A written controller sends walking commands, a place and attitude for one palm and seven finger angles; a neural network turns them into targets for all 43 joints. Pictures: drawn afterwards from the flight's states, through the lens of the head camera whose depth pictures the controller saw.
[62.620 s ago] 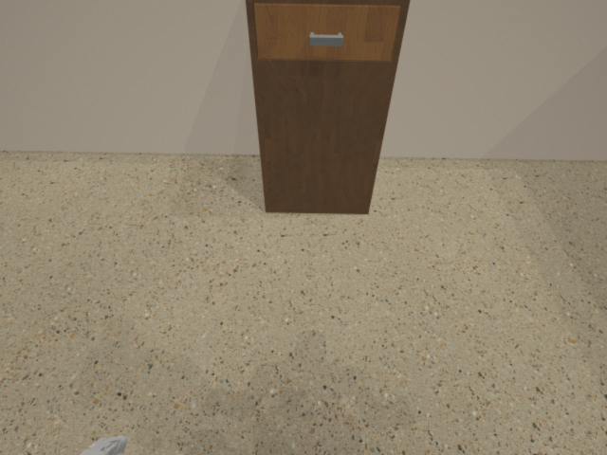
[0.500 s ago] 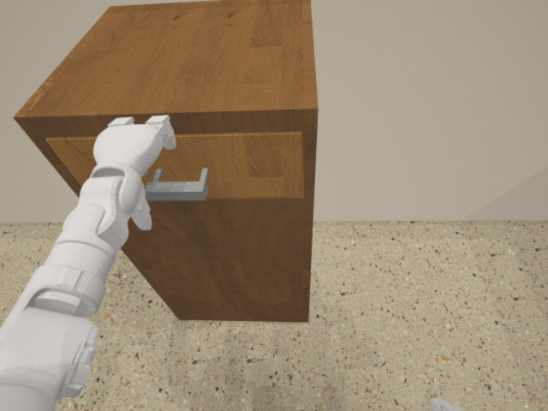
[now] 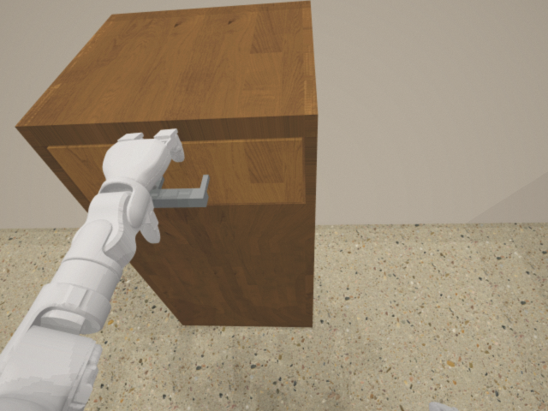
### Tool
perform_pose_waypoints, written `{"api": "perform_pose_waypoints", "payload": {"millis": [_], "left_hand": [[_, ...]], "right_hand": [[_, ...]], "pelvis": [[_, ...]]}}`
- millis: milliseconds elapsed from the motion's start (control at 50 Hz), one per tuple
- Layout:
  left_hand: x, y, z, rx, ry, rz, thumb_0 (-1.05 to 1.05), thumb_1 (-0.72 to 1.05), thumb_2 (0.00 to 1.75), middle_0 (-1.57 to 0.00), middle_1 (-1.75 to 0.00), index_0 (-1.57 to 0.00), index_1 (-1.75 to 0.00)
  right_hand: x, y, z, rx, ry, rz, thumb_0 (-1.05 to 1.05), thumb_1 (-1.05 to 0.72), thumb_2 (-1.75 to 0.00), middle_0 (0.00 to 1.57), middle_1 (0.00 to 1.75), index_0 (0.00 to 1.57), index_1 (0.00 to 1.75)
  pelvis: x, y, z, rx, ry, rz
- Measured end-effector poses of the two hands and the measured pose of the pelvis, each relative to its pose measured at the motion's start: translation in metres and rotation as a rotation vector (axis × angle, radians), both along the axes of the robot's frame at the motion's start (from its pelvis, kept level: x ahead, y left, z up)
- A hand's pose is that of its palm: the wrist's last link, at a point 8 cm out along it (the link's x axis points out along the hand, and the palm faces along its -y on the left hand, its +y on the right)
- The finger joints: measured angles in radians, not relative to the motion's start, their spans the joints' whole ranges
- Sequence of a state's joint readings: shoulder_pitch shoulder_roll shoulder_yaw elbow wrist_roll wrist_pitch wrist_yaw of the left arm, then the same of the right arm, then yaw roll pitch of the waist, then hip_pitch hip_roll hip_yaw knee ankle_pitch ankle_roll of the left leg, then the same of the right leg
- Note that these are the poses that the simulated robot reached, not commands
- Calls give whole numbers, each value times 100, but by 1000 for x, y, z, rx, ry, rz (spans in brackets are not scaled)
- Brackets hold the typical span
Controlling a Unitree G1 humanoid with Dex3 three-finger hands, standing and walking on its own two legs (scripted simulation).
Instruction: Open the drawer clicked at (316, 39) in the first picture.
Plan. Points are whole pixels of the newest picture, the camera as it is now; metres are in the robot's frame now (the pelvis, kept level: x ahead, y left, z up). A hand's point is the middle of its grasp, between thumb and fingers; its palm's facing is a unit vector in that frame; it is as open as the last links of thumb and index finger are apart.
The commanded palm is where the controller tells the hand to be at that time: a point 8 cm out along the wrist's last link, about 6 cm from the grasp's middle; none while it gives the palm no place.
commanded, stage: move the hooked fingers above the handle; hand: left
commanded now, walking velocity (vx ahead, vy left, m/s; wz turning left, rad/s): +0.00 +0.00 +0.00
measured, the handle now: (180, 189) +0.47 +0.21 +0.04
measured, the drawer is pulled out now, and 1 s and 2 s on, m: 0.00 0.00 0.00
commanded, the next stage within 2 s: lower the fingers behind the handle in 1.74 s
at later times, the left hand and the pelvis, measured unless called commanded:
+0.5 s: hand (156, 194) +0.41 +0.22 +0.10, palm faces -0.11 +0.00 -0.99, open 13.9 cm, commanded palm +0.39 +0.21 +0.16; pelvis -0.01 +0.00 +0.00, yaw +1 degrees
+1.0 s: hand (146, 201) +0.40 +0.23 +0.09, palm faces -0.13 -0.01 -0.99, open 13.8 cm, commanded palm +0.39 +0.22 +0.16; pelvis +0.00 -0.01 +0.00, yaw +1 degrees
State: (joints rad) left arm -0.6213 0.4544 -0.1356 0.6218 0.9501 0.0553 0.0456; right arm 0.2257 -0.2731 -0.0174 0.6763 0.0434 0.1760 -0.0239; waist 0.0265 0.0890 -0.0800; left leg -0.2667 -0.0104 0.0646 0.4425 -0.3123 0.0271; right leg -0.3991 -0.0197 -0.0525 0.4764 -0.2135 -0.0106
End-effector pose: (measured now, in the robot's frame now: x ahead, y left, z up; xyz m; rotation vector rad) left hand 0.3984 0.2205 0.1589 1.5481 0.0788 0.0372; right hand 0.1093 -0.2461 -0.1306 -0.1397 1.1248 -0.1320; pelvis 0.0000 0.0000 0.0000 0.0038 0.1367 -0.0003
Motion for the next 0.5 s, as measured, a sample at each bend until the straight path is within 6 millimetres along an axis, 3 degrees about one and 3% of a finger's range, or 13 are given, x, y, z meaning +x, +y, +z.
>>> {"api": "perform_pose_waypoints", "payload": {"millis": [100, 180, 300, 400, 440, 500], "left_hand": [[-12, -16, -22, -28, 83, -89, -1, -49, 30, -33, -121, -32, -121], [-22, -27, -26, -32, 37, -184, 0, -49, 30, -33, -121, -32, -121], [-15, -6, -4, 17, -95, -113, 0, -49, 30, -32, -120, -33, -120], [-5, 16, 10, 54, -66, 36, 0, -49, 30, -32, -120, -32, -120], [-3, 13, 6, 46, -6, 50, -1, -49, 30, -31, -120, -32, -120], [-4, -5, -8, 17, 80, -18, -1, -49, 30, -31, -120, -32, -120]], "right_hand": [[9, -4, 10, -26, -49, 13, 1, -91, -90, 20, 29, 20, 30], [14, -7, 14, -52, -72, 25, 1, -91, -90, 20, 29, 20, 30], [10, -8, 9, -49, -60, 29, 1, -91, -90, 20, 29, 20, 30], [0, -5, 2, -19, -24, 17, 1, -91, -90, 20, 29, 20, 30], [-4, -4, 0, -12, -10, 16, 1, -91, -90, 20, 29, 20, 30], [-8, -5, 0, -18, 2, 18, 1, -91, -90, 20, 29, 20, 30]], "pelvis": [[-3, -2, 0, 2, -17, 0], [-6, -4, -1, 3, -20, 3], [-10, -6, -2, 4, -11, 7], [-9, -6, -1, 4, -4, 11], [-7, -5, 0, 3, -5, 14], [-6, -4, 0, 2, -11, 17]]}}
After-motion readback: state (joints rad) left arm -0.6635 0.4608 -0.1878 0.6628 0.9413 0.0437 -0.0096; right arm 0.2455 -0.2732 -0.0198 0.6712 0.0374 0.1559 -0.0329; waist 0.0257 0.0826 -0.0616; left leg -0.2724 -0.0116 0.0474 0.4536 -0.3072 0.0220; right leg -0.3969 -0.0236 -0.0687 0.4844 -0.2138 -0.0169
